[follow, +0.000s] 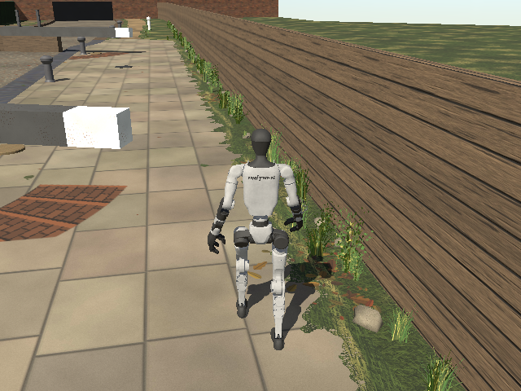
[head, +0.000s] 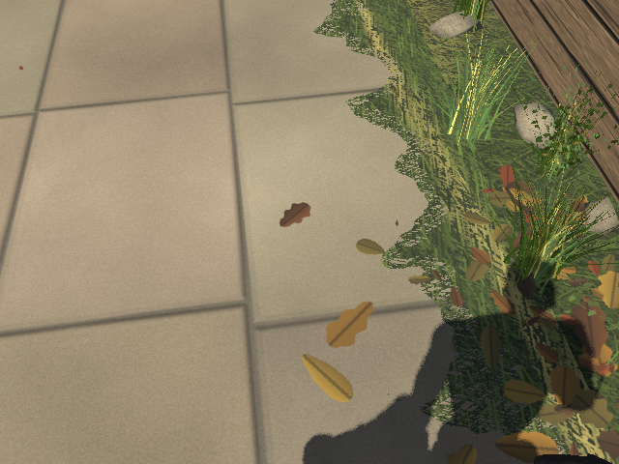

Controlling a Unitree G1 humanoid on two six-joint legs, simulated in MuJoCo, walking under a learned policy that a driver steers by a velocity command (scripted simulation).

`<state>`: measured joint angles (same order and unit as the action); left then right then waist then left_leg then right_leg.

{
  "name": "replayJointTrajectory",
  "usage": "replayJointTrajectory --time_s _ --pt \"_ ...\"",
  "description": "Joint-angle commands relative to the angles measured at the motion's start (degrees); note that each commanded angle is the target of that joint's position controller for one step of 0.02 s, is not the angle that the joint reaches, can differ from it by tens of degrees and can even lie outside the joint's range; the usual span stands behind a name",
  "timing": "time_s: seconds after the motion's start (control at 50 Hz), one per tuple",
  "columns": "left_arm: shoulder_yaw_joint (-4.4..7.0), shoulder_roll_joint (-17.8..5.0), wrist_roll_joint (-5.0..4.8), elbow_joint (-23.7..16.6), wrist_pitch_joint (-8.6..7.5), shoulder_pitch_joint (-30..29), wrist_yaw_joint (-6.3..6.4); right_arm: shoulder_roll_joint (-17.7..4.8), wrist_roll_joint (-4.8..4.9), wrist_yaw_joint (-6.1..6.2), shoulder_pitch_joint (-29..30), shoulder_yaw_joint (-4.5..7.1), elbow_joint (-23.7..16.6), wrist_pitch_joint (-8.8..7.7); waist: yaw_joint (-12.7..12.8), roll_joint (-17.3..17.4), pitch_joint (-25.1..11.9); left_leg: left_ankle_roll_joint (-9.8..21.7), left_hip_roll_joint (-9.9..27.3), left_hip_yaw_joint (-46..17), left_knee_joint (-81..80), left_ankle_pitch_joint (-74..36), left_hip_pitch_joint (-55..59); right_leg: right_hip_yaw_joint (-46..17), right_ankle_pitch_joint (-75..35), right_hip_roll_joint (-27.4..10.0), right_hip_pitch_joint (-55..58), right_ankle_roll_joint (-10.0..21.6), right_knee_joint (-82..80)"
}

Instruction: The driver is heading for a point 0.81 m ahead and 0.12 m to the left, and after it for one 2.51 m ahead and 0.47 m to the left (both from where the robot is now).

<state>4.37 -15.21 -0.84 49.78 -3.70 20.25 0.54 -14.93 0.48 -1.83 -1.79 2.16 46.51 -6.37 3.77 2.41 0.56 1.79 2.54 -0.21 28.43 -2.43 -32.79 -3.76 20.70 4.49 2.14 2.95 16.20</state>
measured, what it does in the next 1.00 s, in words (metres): walks ahead: left foot, then right foot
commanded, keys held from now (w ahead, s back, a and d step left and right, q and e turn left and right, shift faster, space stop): w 0.56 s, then w+q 0.10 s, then q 0.34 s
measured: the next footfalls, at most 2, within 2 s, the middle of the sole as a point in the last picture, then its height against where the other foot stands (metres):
left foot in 0.04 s outside the picture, level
right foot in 0.58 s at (404, 446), level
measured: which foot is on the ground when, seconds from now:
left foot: up 0.00-0.02, down 0.04-0.60, up 0.62-1.00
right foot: down 0.00-0.04, up 0.06-0.56, down 0.58-1.00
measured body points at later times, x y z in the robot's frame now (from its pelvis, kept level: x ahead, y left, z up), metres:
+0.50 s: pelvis +0.28 +0.02 +0.01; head +0.31 +0.02 +0.46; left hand +0.50 +0.25 -0.09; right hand +0.27 -0.26 -0.12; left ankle +0.17 +0.12 -0.73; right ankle +0.46 -0.13 -0.70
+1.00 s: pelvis +0.51 -0.02 +0.01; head +0.55 -0.01 +0.46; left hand +0.56 +0.27 -0.12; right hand +0.71 -0.25 -0.10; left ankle +0.62 +0.13 -0.70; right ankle +0.48 -0.12 -0.73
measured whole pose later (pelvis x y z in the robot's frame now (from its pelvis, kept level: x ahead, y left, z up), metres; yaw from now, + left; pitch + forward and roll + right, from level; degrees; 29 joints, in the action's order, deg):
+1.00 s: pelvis +0.51 -0.02 +0.01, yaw +10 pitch +1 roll -2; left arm 3.9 -14.8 0.1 49.7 -2.6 10.7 2.1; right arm -15.2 0.4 -1.5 -7.6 4.0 44.8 -0.2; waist 1.6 2.0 3.3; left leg -0.2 4.4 0.8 39.9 4.9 -33.7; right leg 13.2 15.0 0.6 -5.2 1.9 18.9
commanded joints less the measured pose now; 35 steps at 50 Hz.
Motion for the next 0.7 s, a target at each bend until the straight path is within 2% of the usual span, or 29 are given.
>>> replayJointTrajectory --time_s 0.02,0.04,0.06,0.08,0.1,0.12,0.14,0.16,0.18,0.2,0.24,0.3,0.38,0.44,0.48,0.52,0.54,0.56,0.58,0.6,0.62,0.64,0.66,0.68,0.7 --pt "2.13 -9.43 0.12 -2.1 0.39 -0.56 0.52 -8.6 0.0 -0.11 -3.29 2.78 -2.47 -1.19 -5.52 -8.13 -2.87 3.2 -2.4 2.12 -1.52 4.85 9.33 -5.34 -46.34 -15.49 1.25 6.06 8.8" --pt "1.44 -8.09 0.48 -2.67 0.58 -1.03 0.44 -10.91 -0.44 0.17 -12.08 3.81 -0.14 -1.13 -9.37 -6.7 -9.36 5.37 -0.48 0.56 0.21 2.64 23.06 -3.1 -46.21 -12.32 -3.62 4.53 19.96" --pt "0.19 -4.85 1.81 -3.51 0.38 2.36 0.39 -14.85 -1.02 0.35 -20.9 4.61 0.92 -0.96 -10.47 2.02 -18.19 10.41 11.14 -14.41 2.27 2.64 41.64 -0.61 -26.55 -6.63 -17.74 2.2 38.92" --pt "-1.01 -0.24 0.14 -2.82 -0.9 9.76 -0.28 -15.62 -0.66 -0.24 -23.92 4.9 2.82 -0.55 -7.5 17.84 -23.32 17.97 20.24 -40.86 -7.56 17.45 55.8 -2.36 12.18 1.63 -37.32 -0.65 55.02" --pt "0.01 -6.53 -1.02 -2.66 -1.67 4.59 -0.45 -10.45 0.64 -0.23 -22.21 3.57 2.35 -0.48 -9.81 9.67 -17.72 15.14 18.4 -40.85 -11.14 28.34 52.98 -6.33 11.92 -2.07 -44.09 0.18 60.02" --pt "0.48 -8.59 -1.55 -4.79 -2.1 -2.11 -0.54 -8.41 0.56 0.07 -17.13 2.9 1.21 -0.29 -9.57 4.82 -9.37 12.49 16.68 -32.25 -12.26 26.83 44.44 -3.94 5.86 -5.17 -46.63 0.66 59.0" --pt "0.39 -8.09 -0.86 -5.43 -2.18 -5.24 -0.26 -7.84 -0.29 0.1 -13.18 2.51 0.32 -0.13 -7.93 -0.2 -5.01 11.58 14.76 -26.31 -13.64 20.18 35.66 -2.13 0.89 -7.98 -44.34 0.55 56.23" --pt "0.68 -7.53 -0.02 -5.61 -2.01 -5.88 -0.07 -6.74 -0.92 0.05 -11.0 2.13 0.02 -0.16 -6.23 -0.57 -2.58 11.44 12.97 -22.25 -14.96 14.42 29.75 -1.77 -1.92 -9.77 -41.98 0.27 52.76" --pt "0.77 -6.7 0.16 -5.46 -1.59 -4.5 -0.1 -5.94 -1.43 0.01 -10.33 1.77 0.09 -0.29 -4.59 1.12 -2.56 11.14 11.51 -19.33 -16.24 10.71 26.55 -1.89 -3.54 -11.1 -38.69 0.17 50.85" --pt "0.67 -5.66 0.08 -5.13 -1.17 -3.26 -0.07 -5.72 -1.24 -0.04 -10.41 1.7 0.38 -0.38 -3.87 2.14 -2.59 11.36 10.57 -17.01 -17.54 8.52 25.07 -1.48 -4.1 -11.55 -37.23 -0.15 48.96" --pt "0.4 -4.35 0.28 -5.38 -0.53 -3.79 0.11 -6.96 -0.71 0.22 -11.33 1.97 1.16 -0.62 -3.43 2.15 -1.56 12.1 10.2 -13.29 -19.53 3.93 23.34 -0.37 -5.95 -12.32 -38.17 -1.31 44.97" --pt "0.14 -3.78 0.77 -7.15 -0.47 -9.18 0.19 -8.76 -0.45 1.12 -13.39 2.49 2.21 -0.15 -4.5 0.59 -0.22 11.85 9.56 -9.28 -21.08 -1.14 24.48 0.49 -14.64 -12.81 -41.88 -3.09 35.89" --pt "-0.62 -2.08 0.45 -8.8 -1.15 -16.44 -0.5 -9.08 0.25 1.72 -16.63 2.43 3.66 0.53 -7.04 0.81 1.14 9.37 6.7 -3.67 -21.27 -1.58 25.08 2.95 -26.0 -10.57 -38.48 -3.26 21.72" --pt "-0.91 -2.09 -0.05 -10.5 -1.48 -21.55 -1.35 -9.4 0.54 1.73 -20.04 2.49 5.25 1.19 -8.97 0.94 2.68 9.44 8.48 -4.12 -19.96 -0.31 29.33 3.59 -26.66 -9.3 -38.79 -2.89 16.57" --pt "-0.94 -2.55 -0.23 -11.76 -1.83 -23.94 -2.1 -9.63 0.59 1.84 -21.27 2.64 6.05 1.93 -9.18 1.17 3.45 9.27 10.57 -4.97 -17.88 -2.22 33.75 3.47 -23.59 -8.71 -40.32 -1.89 14.33" --pt "-0.69 -3.62 -0.24 -12.28 -2.19 -23.62 -2.73 -10.38 0.71 2.16 -20.94 2.99 6.38 2.58 -7.78 1.92 2.93 8.42 12.28 -5.57 -14.96 -6.75 37.11 3.45 -19.18 -8.06 -38.88 -0.37 12.55" --pt "-0.29 -4.63 -0.18 -11.84 -2.3 -21.45 -2.83 -10.95 0.73 2.3 -20.09 3.17 6.26 2.81 -6.19 2.64 1.55 7.79 12.33 -5.31 -12.39 -12.87 37.8 4.2 -17.14 -7.0 -35.13 0.51 11.93" --pt "0.49 -6.05 0.0 -10.51 -2.38 -16.56 -2.72 -11.33 0.81 2.4 -18.66 3.26 5.98 3.07 -3.08 3.1 -1.48 6.85 11.16 -3.95 -6.92 -22.1 37.37 5.86 -16.96 -5.19 -27.59 1.76 10.62" --pt "1.92 -8.81 0.32 -7.82 -2.4 -7.64 -2.24 -9.98 0.66 2.41 -18.42 2.72 5.62 3.23 0.95 1.92 -7.23 5.33 8.13 -2.44 3.4 -24.61 32.82 5.6 -18.92 -5.19 -13.61 3.66 10.53" --pt "3.11 -13.18 1.19 -6.06 -2.27 3.29 -1.51 -7.29 -0.62 2.38 -18.57 1.51 4.01 3.01 4.64 -4.54 -16.29 3.29 4.29 -0.33 21.42 -7.61 19.85 -6.56 -21.11 -16.46 5.2 7.49 12.99" --pt "3.48 -15.71 1.07 -4.88 -1.91 4.83 -1.79 -0.28 -0.04 1.85 -26.53 -0.41 4.06 1.82 0.43 -19.37 -23.27 0.33 -5.62 -1.14 39.78 33.6 -2.43 -32.24 -10.11 -28.8 22.69 15.63 7.13" --pt "2.06 -9.93 0.71 -5.45 -1.81 4.91 -1.67 -7.24 1.38 1.65 -22.48 1.22 4.81 0.96 3.33 -12.51 -20.64 0.95 -3.01 -8.25 45.79 35.82 -8.13 -33.89 -2.49 -27.55 19.79 13.37 3.4" --pt "1.34 -8.14 0.7 -5.76 -1.93 0.75 -1.36 -9.68 2.5 1.56 -17.03 2.1 2.82 0.53 2.75 -10.27 -12.0 1.44 -0.51 -7.32 46.12 30.5 -11.02 -24.91 -3.93 -25.85 11.94 10.73 1.7" --pt "0.84 -7.16 1.12 -6.27 -2.07 -4.07 -1.32 -9.02 2.22 1.97 -14.56 2.12 2.42 0.63 0.58 -6.53 -7.0 0.8 1.77 -5.9 43.81 25.77 -8.32 -18.03 -14.29 -23.92 2.96 9.57 0.05" --pt "0.42 -5.45 1.55 -6.37 -2.33 -7.42 -1.56 -8.39 1.3 2.37 -14.18 2.52 2.76 1.22 -1.43 -5.69 -3.65 0.03 2.91 -5.81 41.19 23.53 -5.47 -11.92 -24.79 -21.91 -3.68 8.86 -1.15"
Keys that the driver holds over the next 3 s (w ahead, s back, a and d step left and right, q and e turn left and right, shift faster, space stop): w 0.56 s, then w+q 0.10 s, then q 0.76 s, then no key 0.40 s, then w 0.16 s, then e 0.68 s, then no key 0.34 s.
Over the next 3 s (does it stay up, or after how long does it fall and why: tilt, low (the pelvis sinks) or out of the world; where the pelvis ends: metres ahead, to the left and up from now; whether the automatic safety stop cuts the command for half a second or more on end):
stays up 0.68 0.00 0.00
